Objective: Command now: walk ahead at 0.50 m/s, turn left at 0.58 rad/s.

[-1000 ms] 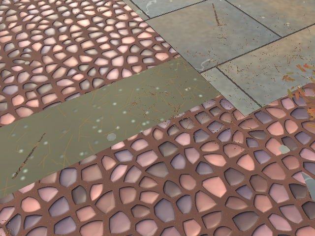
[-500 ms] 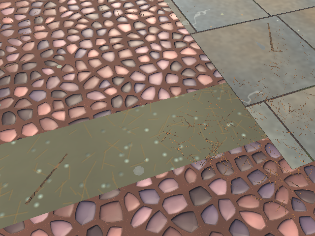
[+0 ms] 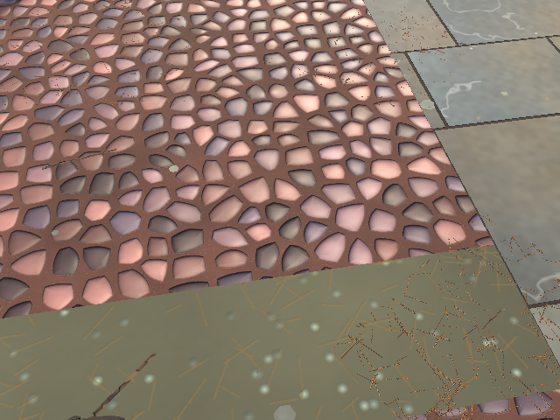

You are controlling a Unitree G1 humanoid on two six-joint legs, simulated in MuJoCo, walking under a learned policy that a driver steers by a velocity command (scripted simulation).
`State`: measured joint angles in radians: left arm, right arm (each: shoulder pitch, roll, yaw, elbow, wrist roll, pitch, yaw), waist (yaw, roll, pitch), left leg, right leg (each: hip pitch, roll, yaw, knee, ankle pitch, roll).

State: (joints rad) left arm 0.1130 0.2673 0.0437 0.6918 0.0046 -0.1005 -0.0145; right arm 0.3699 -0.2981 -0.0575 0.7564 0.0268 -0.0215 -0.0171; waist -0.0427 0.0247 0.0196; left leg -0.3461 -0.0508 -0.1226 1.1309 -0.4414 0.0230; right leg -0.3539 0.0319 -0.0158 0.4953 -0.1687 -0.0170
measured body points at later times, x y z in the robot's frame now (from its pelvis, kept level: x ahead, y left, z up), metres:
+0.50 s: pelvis +0.25 +0.09 -0.01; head +0.29 +0.12 +0.44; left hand +0.25 +0.39 -0.13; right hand +0.50 -0.12 -0.09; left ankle +0.30 +0.18 -0.73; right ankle +0.17 -0.10 -0.64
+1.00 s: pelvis +0.54 +0.16 +0.00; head +0.56 +0.17 +0.45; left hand +0.55 +0.48 -0.08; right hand +0.75 -0.05 -0.12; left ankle +0.36 +0.19 -0.65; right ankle +0.65 +0.10 -0.73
